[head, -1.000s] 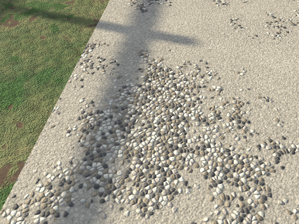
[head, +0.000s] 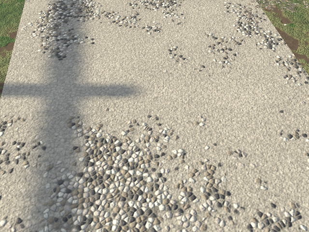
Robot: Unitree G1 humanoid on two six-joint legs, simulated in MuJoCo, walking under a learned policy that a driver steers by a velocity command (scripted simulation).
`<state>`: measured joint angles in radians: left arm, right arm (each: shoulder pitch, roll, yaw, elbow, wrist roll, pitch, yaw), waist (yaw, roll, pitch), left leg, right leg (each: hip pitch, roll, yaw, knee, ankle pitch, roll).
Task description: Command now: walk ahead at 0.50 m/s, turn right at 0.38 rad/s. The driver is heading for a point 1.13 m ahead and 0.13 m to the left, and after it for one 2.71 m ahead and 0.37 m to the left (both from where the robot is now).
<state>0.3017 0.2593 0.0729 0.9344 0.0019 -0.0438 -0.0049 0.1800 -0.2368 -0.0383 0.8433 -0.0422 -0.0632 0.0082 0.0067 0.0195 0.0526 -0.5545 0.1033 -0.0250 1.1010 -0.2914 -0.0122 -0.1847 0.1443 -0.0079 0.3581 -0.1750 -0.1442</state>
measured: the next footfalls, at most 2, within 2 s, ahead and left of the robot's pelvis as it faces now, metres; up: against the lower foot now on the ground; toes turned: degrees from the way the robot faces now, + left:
left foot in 0.32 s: +0.36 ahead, +0.12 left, +0.00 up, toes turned -1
right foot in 0.70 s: +0.30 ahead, -0.08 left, +0.00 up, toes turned -3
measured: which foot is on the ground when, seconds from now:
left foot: up 0.00-0.30, down 0.32-1.00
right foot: down 0.00-0.32, up 0.34-0.68, down 0.70-1.00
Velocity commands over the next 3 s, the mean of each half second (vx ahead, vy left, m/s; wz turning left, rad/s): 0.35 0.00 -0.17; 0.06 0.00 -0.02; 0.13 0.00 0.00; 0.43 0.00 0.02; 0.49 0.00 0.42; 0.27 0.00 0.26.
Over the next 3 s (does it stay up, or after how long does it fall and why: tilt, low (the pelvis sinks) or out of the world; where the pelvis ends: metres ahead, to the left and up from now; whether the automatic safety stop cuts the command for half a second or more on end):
stays up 1.07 0.11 -0.01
